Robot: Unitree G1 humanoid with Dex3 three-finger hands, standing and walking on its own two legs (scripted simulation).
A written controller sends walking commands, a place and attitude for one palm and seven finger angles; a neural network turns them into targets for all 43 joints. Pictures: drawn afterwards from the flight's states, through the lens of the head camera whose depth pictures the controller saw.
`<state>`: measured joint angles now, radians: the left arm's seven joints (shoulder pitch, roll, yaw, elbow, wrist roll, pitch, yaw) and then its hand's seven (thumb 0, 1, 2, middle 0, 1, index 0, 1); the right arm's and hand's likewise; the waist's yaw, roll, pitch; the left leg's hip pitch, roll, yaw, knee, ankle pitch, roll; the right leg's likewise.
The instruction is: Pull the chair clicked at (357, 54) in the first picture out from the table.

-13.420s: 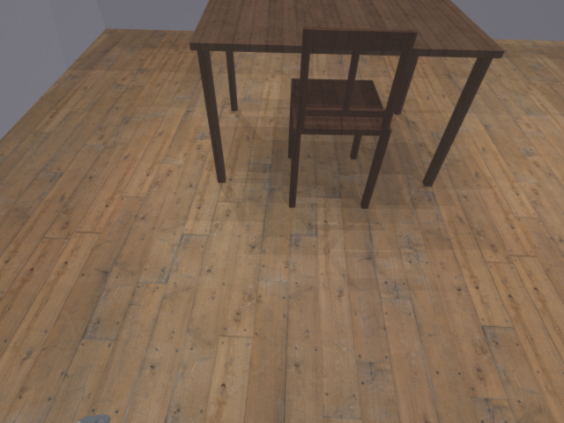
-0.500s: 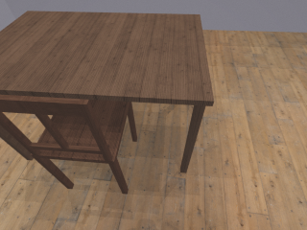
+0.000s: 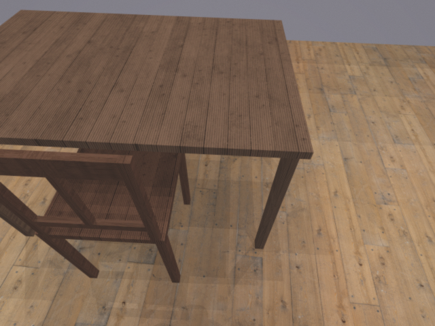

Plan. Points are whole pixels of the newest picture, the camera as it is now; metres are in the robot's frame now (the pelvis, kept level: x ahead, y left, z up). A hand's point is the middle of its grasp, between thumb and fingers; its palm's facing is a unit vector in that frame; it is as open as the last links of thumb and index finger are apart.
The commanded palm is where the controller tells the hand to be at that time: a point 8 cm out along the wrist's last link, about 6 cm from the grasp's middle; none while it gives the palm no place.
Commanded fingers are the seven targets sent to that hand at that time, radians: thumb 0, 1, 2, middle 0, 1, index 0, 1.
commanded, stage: come to a stop and stand still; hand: left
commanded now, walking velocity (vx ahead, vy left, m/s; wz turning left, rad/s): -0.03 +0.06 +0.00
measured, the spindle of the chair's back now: (74, 200) +0.39 +0.39 -0.10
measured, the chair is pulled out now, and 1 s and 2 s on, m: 0.00 0.00 0.00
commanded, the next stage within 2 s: look again from close up in 0.86 s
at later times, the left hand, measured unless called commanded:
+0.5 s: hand out of the picture -0.01 +0.17 -0.17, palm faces -0.01 -0.98 -0.20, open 7.3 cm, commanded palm none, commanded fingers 0.00 0.90 0.90 -0.20 -0.30 -0.20 -0.30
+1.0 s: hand out of the picture -0.02 +0.19 -0.16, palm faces +0.00 -0.98 -0.19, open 7.4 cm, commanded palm none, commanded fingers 0.00 0.90 0.90 -0.20 -0.30 -0.20 -0.30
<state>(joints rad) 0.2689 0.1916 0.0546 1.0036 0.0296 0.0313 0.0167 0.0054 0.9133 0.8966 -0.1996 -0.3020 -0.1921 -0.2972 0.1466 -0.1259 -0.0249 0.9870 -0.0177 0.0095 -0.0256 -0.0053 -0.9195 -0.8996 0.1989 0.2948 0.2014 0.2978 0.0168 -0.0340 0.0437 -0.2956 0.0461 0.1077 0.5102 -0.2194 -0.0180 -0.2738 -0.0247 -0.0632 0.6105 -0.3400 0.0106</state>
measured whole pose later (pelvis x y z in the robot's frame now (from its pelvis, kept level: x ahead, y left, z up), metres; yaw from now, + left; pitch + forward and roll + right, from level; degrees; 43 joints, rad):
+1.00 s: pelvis -0.02 +0.02 +0.01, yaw -2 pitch -1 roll +1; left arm 0.30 0.14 -0.01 1.10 0.02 -0.01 0.03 0.01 0.91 0.90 -0.20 -0.30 -0.19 -0.30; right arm 0.30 -0.15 0.02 1.11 -0.01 -0.02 -0.02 0.00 -0.91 -0.90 0.20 0.29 0.20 0.30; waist 0.00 0.00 0.02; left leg -0.17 -0.02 0.08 0.44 -0.26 0.03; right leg -0.22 -0.01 -0.04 0.48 -0.25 -0.02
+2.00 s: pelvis -0.01 -0.01 +0.01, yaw -1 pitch +0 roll +1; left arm 0.27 0.16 0.01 1.07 0.02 -0.01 0.03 0.01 0.91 0.90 -0.20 -0.30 -0.20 -0.30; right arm 0.25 -0.16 0.00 1.11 -0.01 0.00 -0.03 0.00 -0.91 -0.90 0.20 0.29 0.20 0.30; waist 0.01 -0.01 0.04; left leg -0.16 0.02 0.07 0.44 -0.27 -0.01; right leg -0.22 0.02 -0.05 0.50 -0.27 -0.06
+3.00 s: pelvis +0.00 +0.04 +0.01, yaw -2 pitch -1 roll +0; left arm 0.26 0.16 0.00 1.10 0.02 -0.01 0.04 0.01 0.91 0.90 -0.20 -0.30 -0.19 -0.30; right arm 0.27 -0.17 0.02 1.11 -0.01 -0.03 -0.03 0.00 -0.91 -0.90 0.20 0.29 0.20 0.30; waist 0.00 0.00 0.03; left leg -0.12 -0.04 0.09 0.43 -0.29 0.05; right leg -0.18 -0.04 -0.03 0.48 -0.28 0.01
